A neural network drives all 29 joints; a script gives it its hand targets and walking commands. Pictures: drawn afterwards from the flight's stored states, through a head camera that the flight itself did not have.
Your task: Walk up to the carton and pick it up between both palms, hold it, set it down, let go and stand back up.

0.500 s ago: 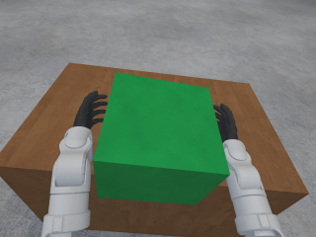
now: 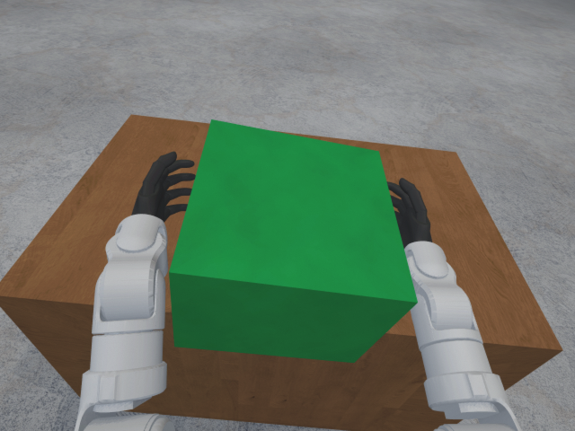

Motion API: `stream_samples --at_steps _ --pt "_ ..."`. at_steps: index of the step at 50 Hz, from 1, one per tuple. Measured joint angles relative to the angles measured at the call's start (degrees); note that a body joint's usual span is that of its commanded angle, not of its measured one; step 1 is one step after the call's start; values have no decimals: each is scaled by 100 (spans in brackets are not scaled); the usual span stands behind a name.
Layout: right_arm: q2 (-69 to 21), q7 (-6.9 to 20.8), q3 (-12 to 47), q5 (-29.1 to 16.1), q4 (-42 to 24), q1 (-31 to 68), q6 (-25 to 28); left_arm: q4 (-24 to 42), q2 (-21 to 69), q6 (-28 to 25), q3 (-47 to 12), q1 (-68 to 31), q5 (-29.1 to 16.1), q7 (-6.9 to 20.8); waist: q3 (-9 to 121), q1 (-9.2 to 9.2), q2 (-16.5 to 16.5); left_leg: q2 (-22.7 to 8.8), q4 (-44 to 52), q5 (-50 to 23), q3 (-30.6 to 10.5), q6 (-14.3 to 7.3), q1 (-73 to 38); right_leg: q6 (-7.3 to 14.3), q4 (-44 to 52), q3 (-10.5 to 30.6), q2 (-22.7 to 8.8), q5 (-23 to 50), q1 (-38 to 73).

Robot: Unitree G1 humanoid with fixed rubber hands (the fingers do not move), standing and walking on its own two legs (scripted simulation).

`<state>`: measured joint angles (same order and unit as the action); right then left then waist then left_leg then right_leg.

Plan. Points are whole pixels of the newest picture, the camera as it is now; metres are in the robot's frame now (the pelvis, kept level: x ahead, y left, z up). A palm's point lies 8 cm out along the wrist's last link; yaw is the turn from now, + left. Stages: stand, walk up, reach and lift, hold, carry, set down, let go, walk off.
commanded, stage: hold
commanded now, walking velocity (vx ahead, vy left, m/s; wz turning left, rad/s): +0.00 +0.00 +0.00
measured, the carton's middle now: (283, 242) +0.36 -0.01 +0.11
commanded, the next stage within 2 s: none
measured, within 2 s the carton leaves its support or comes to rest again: neither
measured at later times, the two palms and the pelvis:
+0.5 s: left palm (147, 213) +0.35 +0.16 +0.17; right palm (410, 233) +0.34 -0.18 +0.15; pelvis +0.00 +0.00 +0.00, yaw +0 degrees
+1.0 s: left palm (144, 213) +0.35 +0.17 +0.17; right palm (407, 229) +0.35 -0.18 +0.15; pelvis +0.00 +0.00 +0.00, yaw +0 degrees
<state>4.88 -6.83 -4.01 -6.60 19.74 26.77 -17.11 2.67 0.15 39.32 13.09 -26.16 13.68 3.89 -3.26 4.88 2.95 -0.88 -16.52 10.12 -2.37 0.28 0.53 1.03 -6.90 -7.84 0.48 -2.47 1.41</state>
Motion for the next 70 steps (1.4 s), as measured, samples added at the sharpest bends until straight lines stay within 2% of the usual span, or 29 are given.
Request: stream_samples --at_steps 6,19,29,51,70 --pt "4 -9 -8 15 86 121 -61 -109 -24 43 64 -119 -28 8 -32 -45 17 -5 41 -29 8 2 -21 5 -59 9 0 -24 -29" --pt "15 -51 98 -97 -110 39 -122 245 -13 177 50 53 -11 25 1 -7 22 -3 83 -42 -25 16 -67 10 47 -23 6 10 59" --pt "-7 -17 10 -34 50 236 -150 73 -72 201 88 -150 -7 29 -40 -48 36 -3 46 -32 20 13 -27 15 -78 22 -3 -29 -38" --pt "61 -45 140 -186 -241 59 -221 494 9 324 34 102 25 9 -93 -54 31 -6 59 15 23 7 -135 -2 47 28 8 -17 122" --pt "114 -45 155 -225 -276 94 -327 553 79 456 75 41 57 -3 -107 -46 29 -6 88 -8 63 3 -219 -5 25 70 6 -5 167"
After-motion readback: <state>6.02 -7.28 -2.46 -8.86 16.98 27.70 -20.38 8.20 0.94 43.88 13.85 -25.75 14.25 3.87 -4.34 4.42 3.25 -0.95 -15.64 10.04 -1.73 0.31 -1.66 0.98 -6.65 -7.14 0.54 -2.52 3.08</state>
